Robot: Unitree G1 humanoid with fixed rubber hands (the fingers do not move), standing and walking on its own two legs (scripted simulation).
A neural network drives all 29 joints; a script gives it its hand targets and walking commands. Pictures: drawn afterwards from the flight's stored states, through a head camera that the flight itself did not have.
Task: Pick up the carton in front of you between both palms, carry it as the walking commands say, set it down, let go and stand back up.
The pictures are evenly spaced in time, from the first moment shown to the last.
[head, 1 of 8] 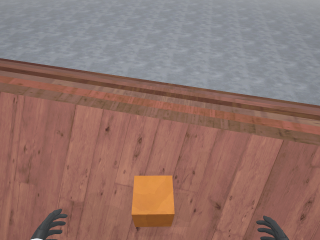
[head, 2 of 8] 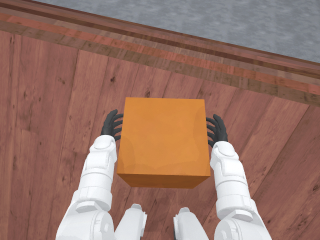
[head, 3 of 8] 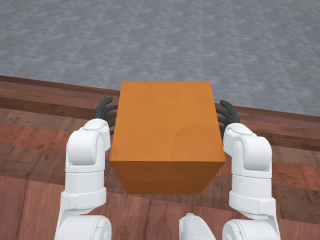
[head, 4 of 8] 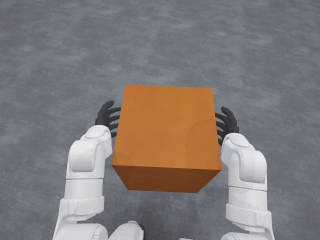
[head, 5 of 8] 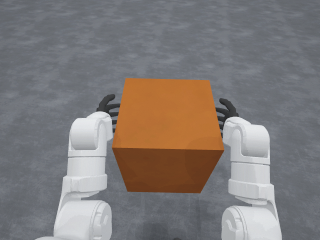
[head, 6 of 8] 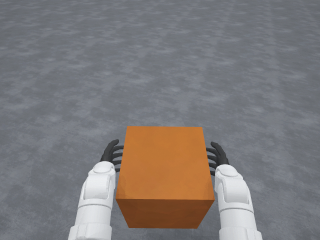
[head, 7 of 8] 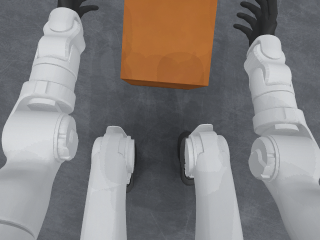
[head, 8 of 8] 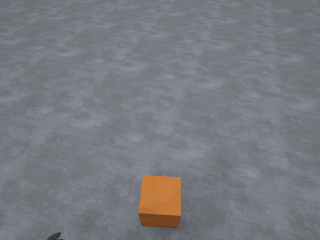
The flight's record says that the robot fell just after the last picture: no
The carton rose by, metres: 0.69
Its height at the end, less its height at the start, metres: -1.29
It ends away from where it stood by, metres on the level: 4.93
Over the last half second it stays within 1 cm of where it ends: yes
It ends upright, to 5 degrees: yes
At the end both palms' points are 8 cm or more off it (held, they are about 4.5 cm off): yes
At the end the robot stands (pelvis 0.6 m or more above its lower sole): yes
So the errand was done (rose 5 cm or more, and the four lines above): yes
